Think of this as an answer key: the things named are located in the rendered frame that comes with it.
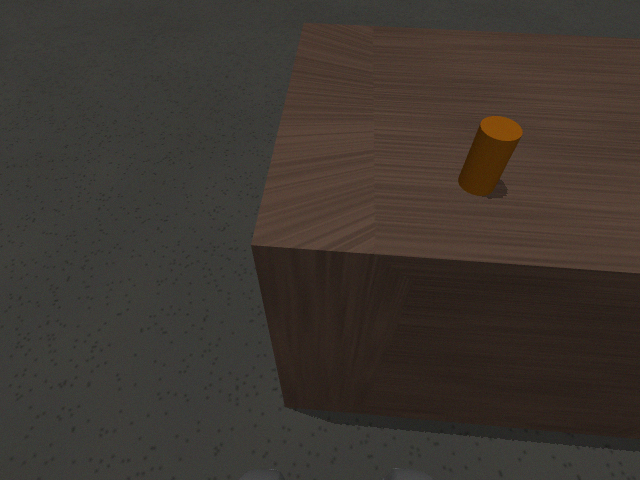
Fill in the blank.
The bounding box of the can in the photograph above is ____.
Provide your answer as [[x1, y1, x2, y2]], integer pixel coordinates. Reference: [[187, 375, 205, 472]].
[[458, 116, 523, 196]]

